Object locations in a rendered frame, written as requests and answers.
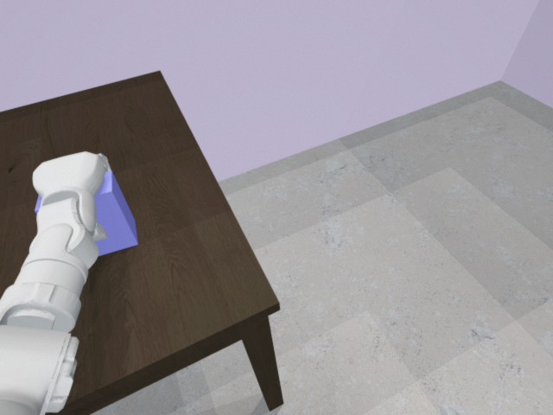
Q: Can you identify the left robot forearm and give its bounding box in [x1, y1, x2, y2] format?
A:
[0, 186, 99, 333]

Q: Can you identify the robot left hand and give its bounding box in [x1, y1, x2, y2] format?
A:
[33, 151, 111, 241]

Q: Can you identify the sponge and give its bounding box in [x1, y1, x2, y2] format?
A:
[35, 171, 138, 256]

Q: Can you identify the table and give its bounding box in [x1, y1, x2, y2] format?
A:
[0, 71, 283, 415]

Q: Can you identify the left robot upper arm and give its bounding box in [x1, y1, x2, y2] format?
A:
[0, 324, 79, 415]

